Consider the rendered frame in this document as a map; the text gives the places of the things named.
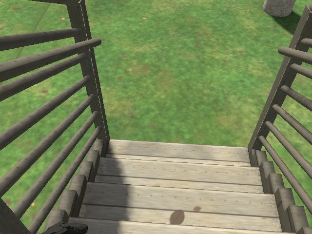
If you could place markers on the robot left hand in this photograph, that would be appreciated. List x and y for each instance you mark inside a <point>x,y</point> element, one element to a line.
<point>67,228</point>

